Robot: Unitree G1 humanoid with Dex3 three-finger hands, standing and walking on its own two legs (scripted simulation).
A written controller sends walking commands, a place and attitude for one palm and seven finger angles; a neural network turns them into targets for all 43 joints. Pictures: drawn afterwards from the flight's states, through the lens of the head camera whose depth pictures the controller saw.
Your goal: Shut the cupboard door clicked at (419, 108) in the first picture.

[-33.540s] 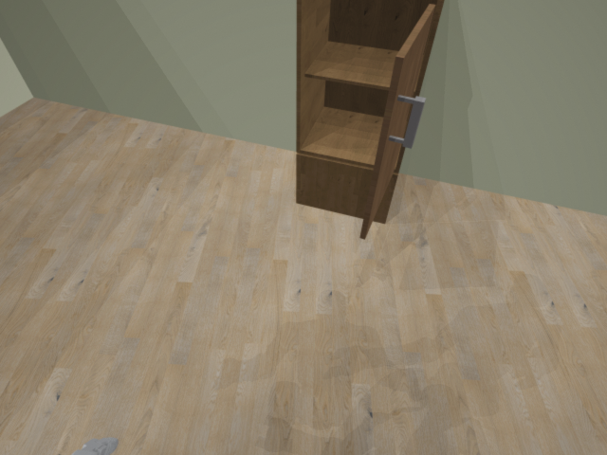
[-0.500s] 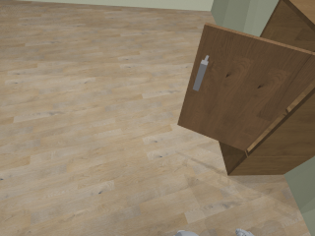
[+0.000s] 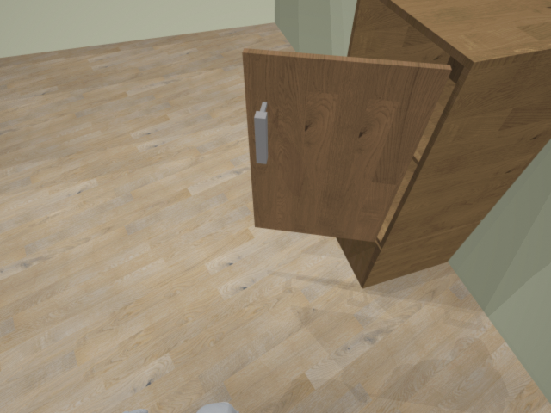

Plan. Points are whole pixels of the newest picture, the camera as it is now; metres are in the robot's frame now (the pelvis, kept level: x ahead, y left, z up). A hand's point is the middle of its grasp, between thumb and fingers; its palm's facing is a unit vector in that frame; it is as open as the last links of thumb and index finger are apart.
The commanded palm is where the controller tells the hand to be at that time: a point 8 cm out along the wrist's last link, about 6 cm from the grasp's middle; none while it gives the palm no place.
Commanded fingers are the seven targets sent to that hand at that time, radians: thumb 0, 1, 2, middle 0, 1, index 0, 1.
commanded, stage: turn to face it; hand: left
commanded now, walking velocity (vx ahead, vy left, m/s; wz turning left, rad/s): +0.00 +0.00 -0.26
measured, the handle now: (263, 133) +0.68 +0.07 -0.02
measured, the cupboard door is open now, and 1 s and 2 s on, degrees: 64 64 64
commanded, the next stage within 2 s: take the last steps up to it in 0.04 s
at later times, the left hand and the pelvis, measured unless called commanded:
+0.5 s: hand out of the picture +0.13 +0.17 -0.16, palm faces -0.11 -0.97 -0.21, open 7.3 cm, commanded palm none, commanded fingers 0.00 0.90 0.90 -0.20 -0.30 -0.20 -0.30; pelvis +0.03 -0.02 +0.00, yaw -7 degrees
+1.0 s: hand (217, 363) +0.23 +0.12 -0.17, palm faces -0.10 -0.98 -0.19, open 7.3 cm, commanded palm none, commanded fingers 0.00 0.90 0.90 -0.20 -0.30 -0.20 -0.30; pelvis +0.17 -0.06 +0.00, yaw -8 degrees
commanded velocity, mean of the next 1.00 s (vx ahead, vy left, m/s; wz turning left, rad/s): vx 0.17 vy -0.04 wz -0.09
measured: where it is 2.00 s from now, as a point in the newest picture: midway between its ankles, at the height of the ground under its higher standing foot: outside the picture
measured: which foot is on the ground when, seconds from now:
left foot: up 0.00-0.06, down 0.08-0.46, up 0.48-0.74, down 0.76-1.00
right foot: down 0.00-0.08, up 0.10-0.44, down 0.46-0.76, up 0.78-1.00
